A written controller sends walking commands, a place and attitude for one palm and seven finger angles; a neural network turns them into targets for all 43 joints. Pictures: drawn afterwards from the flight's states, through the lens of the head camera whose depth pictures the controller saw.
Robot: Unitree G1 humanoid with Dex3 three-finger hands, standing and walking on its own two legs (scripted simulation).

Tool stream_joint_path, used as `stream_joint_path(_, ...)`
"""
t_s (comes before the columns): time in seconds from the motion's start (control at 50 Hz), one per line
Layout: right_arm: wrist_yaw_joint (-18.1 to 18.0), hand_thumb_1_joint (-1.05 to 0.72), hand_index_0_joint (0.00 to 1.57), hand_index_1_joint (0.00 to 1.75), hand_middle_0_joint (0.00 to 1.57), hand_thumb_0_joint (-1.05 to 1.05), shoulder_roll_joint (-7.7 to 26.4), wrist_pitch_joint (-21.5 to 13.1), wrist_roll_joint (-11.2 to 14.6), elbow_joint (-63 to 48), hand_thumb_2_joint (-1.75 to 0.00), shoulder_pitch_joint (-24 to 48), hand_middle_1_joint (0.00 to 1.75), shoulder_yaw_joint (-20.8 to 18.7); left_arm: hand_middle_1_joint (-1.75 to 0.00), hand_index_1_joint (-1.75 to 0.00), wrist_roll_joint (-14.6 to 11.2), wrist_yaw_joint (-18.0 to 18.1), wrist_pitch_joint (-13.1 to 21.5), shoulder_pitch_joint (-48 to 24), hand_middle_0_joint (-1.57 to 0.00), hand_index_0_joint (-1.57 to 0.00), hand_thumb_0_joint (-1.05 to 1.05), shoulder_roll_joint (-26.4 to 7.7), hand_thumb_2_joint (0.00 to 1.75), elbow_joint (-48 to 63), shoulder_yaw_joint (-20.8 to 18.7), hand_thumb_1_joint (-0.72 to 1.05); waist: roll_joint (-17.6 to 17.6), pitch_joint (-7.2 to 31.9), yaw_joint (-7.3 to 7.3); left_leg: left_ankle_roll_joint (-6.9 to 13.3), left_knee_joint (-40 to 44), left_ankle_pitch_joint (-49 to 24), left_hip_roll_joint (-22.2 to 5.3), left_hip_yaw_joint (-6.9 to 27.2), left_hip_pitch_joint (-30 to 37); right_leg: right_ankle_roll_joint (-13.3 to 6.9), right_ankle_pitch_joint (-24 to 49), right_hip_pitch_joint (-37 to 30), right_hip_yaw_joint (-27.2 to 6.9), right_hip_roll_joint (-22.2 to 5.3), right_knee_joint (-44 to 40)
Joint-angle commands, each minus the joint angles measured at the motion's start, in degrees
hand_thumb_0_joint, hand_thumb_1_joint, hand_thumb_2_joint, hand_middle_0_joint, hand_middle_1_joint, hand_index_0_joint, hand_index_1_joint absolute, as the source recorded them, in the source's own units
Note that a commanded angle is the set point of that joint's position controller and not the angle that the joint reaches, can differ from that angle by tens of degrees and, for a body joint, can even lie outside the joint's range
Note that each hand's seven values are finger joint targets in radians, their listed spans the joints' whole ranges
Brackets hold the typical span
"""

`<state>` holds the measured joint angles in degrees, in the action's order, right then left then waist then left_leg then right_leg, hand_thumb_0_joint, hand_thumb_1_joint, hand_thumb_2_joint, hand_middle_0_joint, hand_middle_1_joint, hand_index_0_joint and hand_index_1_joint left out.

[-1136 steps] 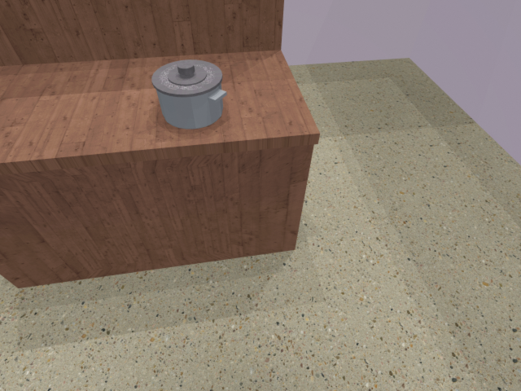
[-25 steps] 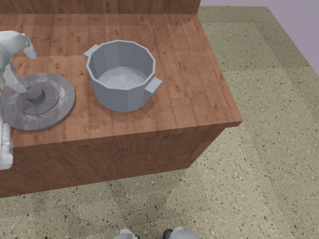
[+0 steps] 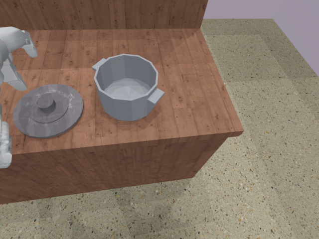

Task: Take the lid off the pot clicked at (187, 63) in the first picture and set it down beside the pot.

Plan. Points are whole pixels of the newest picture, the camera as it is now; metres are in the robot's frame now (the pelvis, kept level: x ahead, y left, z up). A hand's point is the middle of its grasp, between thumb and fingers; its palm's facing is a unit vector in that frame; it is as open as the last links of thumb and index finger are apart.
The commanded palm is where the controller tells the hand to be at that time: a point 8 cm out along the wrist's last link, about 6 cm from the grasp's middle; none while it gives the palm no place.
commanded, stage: raise the empty hand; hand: left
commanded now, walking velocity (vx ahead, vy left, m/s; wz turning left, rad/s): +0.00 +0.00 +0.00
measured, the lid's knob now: (46, 103) +0.51 +0.29 -0.03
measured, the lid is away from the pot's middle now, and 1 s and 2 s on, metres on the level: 0.24 0.24 0.24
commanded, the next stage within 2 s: draw the hand back to the body in 0.14 s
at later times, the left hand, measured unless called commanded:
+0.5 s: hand (8, 70) +0.48 +0.30 +0.13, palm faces -0.38 -0.11 -0.92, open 11.0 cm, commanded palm +0.48 +0.29 +0.19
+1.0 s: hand (24, 69) +0.44 +0.24 +0.17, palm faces +0.28 -0.91 -0.30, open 10.8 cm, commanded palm +0.38 +0.28 +0.19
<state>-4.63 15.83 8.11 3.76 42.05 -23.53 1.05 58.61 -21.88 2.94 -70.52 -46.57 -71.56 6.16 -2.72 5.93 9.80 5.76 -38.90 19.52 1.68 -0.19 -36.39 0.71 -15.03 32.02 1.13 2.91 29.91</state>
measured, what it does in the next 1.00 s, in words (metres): stands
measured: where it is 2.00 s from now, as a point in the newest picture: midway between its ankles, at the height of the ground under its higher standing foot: outside the picture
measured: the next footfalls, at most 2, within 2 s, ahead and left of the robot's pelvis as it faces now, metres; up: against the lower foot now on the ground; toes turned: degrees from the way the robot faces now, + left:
none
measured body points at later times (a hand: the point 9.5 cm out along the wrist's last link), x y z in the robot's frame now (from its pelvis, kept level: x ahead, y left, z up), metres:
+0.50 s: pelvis +0.00 +0.00 +0.01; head +0.09 +0.01 +0.45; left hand +0.50 +0.30 +0.18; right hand -0.01 -0.28 -0.11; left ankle -0.02 +0.05 -0.72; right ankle -0.02 -0.14 -0.72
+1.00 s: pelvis +0.01 -0.01 +0.02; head +0.04 +0.00 +0.47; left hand +0.42 +0.29 +0.19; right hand +0.12 -0.26 -0.09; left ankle -0.02 +0.05 -0.72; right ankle -0.02 -0.14 -0.72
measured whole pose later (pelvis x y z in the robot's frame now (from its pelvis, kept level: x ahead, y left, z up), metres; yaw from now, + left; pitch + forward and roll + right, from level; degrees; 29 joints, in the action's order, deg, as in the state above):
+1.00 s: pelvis +0.01 -0.01 +0.02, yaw +2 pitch +4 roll -2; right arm -1.8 13.5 2.0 2.2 35.5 -16.3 2.7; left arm 2.3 0.7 5.9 -38.1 -27.6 -39.8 -13.3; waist -0.3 0.4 2.8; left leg 4.3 -27.7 16.3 3.1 0.1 -15.7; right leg -0.4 -14.0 13.1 0.9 1.5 22.9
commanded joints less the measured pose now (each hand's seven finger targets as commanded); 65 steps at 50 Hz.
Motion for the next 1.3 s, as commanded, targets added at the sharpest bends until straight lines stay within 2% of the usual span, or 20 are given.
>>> stream_joint_path(0.0,-0.8,-0.9,0.2,0.3,0.2,0.0,11.3,-0.7,0.2,-1.3,-0.9,-9.1,0.3,-3.6,-0.95,-0.95,-0.3,1.4,0.0,-29.8,-0.3,-0.3,0.0,-13.1,0.5,11.2,-1.7,0.06,-7.4,22.8,0.93,-1.9,2.5,-33.4,-2.4,4.6,28.0,-2.9,12.9,0.5,2.2,2.0,-2.1)
stream_joint_path(0.08,-0.9,-0.9,0.2,0.3,0.2,0.0,11.6,-0.9,0.4,-1.2,-0.9,-8.4,0.3,-3.4,-0.95,-0.95,-0.6,0.9,0.2,-28.9,-0.3,-0.3,0.0,-14.1,0.5,10.2,-2.2,0.06,-6.7,22.0,0.64,-1.3,2.5,-32.2,-2.2,3.7,26.5,-2.9,14.1,-0.9,1.9,1.8,-2.1)
stream_joint_path(0.12,-0.8,-0.9,0.2,0.3,0.2,0.0,11.3,-0.9,0.3,-1.3,-0.9,-8.5,0.3,-3.7,-0.95,-0.95,-0.6,0.6,0.1,-29.9,-0.3,-0.3,0.0,-11.6,0.5,11.2,-0.6,0.06,-7.0,22.4,0.86,-1.5,2.6,-33.1,-2.3,4.2,27.9,-2.9,13.6,-0.1,2.1,1.9,-2.3)
stream_joint_path(0.22,-0.9,-0.9,0.2,0.3,0.2,0.0,11.3,-0.6,0.1,-1.7,-0.9,-8.3,0.3,-3.7,-0.95,-0.95,-0.3,0.9,0.7,-29.1,-0.3,-0.3,0.0,-14.6,0.5,11.6,-3.0,0.06,-6.5,23.9,0.36,-1.5,2.3,-36.0,-2.1,4.1,28.2,-2.8,15.4,-1.8,1.8,1.9,-2.1)
stream_joint_path(0.28,-0.5,-0.9,0.2,0.3,0.2,0.0,11.1,-0.2,-0.2,-3.1,-0.9,-7.0,0.3,-3.7,-0.95,-0.95,-0.5,1.1,1.2,-25.1,-0.3,-0.3,0.0,-16.8,0.5,13.7,-5.8,0.06,-7.7,25.5,-1.45,-1.8,2.7,-39.1,-1.9,4.1,28.6,-3.1,17.5,-4.5,1.7,1.7,-2.0)
stream_joint_path(0.36,0.1,-0.9,0.2,0.3,0.2,0.0,10.5,0.6,-0.1,-4.8,-0.9,-5.4,0.3,-4.1,-0.95,-0.95,-1.5,1.2,1.3,-21.6,-0.3,-0.3,0.0,-14.7,0.5,17.2,-5.6,0.06,-7.3,25.2,-1.97,-2.0,3.6,-42.8,-1.9,4.6,31.1,-3.1,18.0,-5.0,1.9,1.7,-3.0)
stream_joint_path(0.4,0.4,-0.9,0.2,0.3,0.2,0.0,10.4,1.2,-0.3,-5.6,-0.9,-4.3,0.3,-4.2,-0.95,-0.95,-1.8,1.3,1.6,-21.5,-0.3,-0.3,0.0,-17.4,0.5,21.4,-8.0,0.06,-8.7,26.6,-2.59,-2.0,4.4,-43.0,-1.9,4.9,32.6,-3.0,17.8,-6.6,1.7,1.5,-3.6)
stream_joint_path(0.5,0.7,-0.9,0.2,0.3,0.2,0.0,10.1,2.0,0.1,-7.3,-0.9,-1.4,0.3,-3.9,-0.95,-0.95,-3.4,1.5,2.1,-12.2,-0.3,-0.3,0.0,-14.9,0.5,19.8,-7.6,0.06,-3.9,21.6,-2.98,-1.0,6.1,-37.6,-1.4,3.8,29.1,-2.9,17.3,-8.8,1.6,0.9,-4.9)
stream_joint_path(0.56,1.1,-0.9,0.2,0.3,0.2,0.0,9.7,2.1,-0.1,-8.3,-0.9,0.4,0.3,-4.3,-0.95,-0.95,-4.0,1.7,2.9,-15.2,-0.3,-0.3,0.0,-14.2,0.5,29.2,-7.5,0.06,-8.0,23.7,-3.48,-1.6,6.9,-41.3,-1.9,5.2,34.3,-3.4,16.2,-8.1,1.9,0.6,-5.4)
stream_joint_path(0.7,2.1,-0.9,0.2,0.3,0.2,0.0,9.1,2.8,0.2,-10.9,-0.9,5.1,0.3,-3.8,-0.95,-0.95,-5.6,2.5,3.1,-5.7,-0.3,-0.3,0.0,-12.3,0.5,32.4,-8.5,0.06,-4.5,20.7,-4.9,-1.8,8.6,-38.5,-1.7,5.9,33.9,-3.4,14.3,-10.0,2.1,0.0,-6.0)
stream_joint_path(0.72,1.3,-0.9,0.2,0.3,0.2,0.0,5.0,0.4,0.5,-12.5,-0.9,-3.9,0.3,-3.4,-0.95,-0.95,-40.5,10.2,4.4,-5.9,-0.3,-0.3,0.0,6.3,0.5,29.7,-14.1,0.06,-2.8,11.2,-1.41,-4.9,10.1,-29.9,-6.2,7.5,41.0,-4.4,9.4,-5.0,3.2,-0.9,-6.1)
stream_joint_path(0.74,1.0,-0.9,0.2,0.3,0.2,0.0,6.7,-1.1,0.6,-12.3,-0.9,0.1,0.3,-2.3,-0.95,-0.95,-44.2,13.5,4.9,-3.8,-0.3,-0.3,0.0,5.7,0.5,31.7,-11.8,0.06,-2.1,11.0,-3.16,-5.0,12.8,-24.3,-7.3,10.4,42.6,-4.3,4.9,-4.7,1.8,-1.3,-7.3)
stream_joint_path(0.78,0.1,-0.9,0.2,0.3,0.2,0.0,8.1,-3.4,0.0,-11.5,-0.9,2.0,0.3,-2.1,-0.95,-0.95,-51.3,18.4,6.2,-3.1,-0.3,-0.3,0.0,2.0,0.5,32.7,-18.4,0.06,1.9,12.8,-4.47,-3.9,14.2,-19.3,-6.5,9.3,39.9,-4.3,5.7,-9.0,0.4,-2.0,-8.3)
stream_joint_path(0.86,1.2,-0.9,0.2,0.3,0.2,0.0,8.4,-7.2,-1.2,-10.5,-0.9,3.5,0.3,-2.2,-0.92,-0.92,-55.7,23.0,7.8,-3.8,-0.3,-0.3,0.0,-0.5,0.52,43.6,-23.8,0.1,-7.7,16.8,-5.96,-6.2,12.3,-33.6,-5.7,7.6,42.4,-4.4,11.9,-13.9,0.6,-2.3,-7.6)
stream_joint_path(0.92,2.4,-0.9,0.2,0.3,0.2,0.0,7.7,-8.2,-1.6,-10.9,-0.9,4.6,0.3,-2.3,-0.87,-0.87,-57.7,24.2,6.5,9.1,-0.29,-0.29,0.0,3.6,0.55,43.2,-24.4,0.17,-6.0,14.7,-7.05,-6.5,11.7,-37.6,-5.4,6.3,40.0,-4.2,15.8,-17.5,1.2,-2.2,-7.3)
stream_joint_path(0.98,3.1,-0.9,0.2,0.3,0.2,0.0,7.5,-9.3,-1.5,-11.8,-0.9,6.7,0.3,-2.4,-0.82,-0.82,-59.1,24.6,6.4,12.5,-0.28,-0.28,0.0,5.9,0.58,51.3,-23.6,0.23,-6.0,14.2,-7.23,-6.3,11.6,-40.9,-5.5,6.0,40.2,-3.8,18.1,-19.0,1.3,-2.0,-6.9)
stream_joint_path(1.04,2.9,-0.9,0.2,0.3,0.2,0.0,7.6,-9.4,-1.5,-11.8,-0.9,7.6,0.3,-2.4,-0.77,-0.77,-59.8,25.3,5.3,19.0,-0.27,-0.27,0.0,3.7,0.61,53.7,-26.6,0.29,-1.8,13.2,-8.07,-5.0,11.8,-37.2,-5.0,4.4,36.7,-3.5,21.1,-22.9,1.1,-2.3,-7.0)
stream_joint_path(1.18,2.6,-0.9,0.2,0.3,0.2,0.0,6.8,-10.7,-1.0,-12.0,-0.9,10.8,0.3,-2.2,-0.66,-0.66,-60.8,26.0,4.6,24.9,-0.26,-0.26,0.0,6.8,0.68,63.3,-25.0,0.44,-3.6,12.2,-8.01,-3.9,12.7,-34.3,-3.6,3.2,36.6,-3.2,23.6,-25.6,0.2,-2.5,-7.7)
stream_joint_path(1.22,2.4,-0.9,0.2,0.3,0.2,0.0,6.9,-10.6,-1.0,-11.5,-0.9,11.2,0.3,-2.1,-0.63,-0.63,-61.4,26.4,3.5,30.9,-0.25,-0.25,0.0,6.7,0.7,60.1,-26.4,0.48,1.4,8.9,-8.41,-3.1,13.1,-28.8,-3.1,2.3,32.8,-3.0,23.8,-26.7,0.2,-2.6,-7.9)
stream_joint_path(1.28,2.1,-0.9,0.2,0.3,0.2,0.0,6.4,-11.2,-0.6,-12.1,-0.9,13.3,0.3,-1.9,-0.58,-0.58,-61.7,26.5,4.2,29.7,-0.24,-0.24,0.0,6.8,0.73,66.9,-25.8,0.54,-2.2,10.0,-8.46,-3.0,13.8,-25.9,-2.3,2.0,33.5,-3.0,23.5,-27.9,-0.3,-2.8,-8.3)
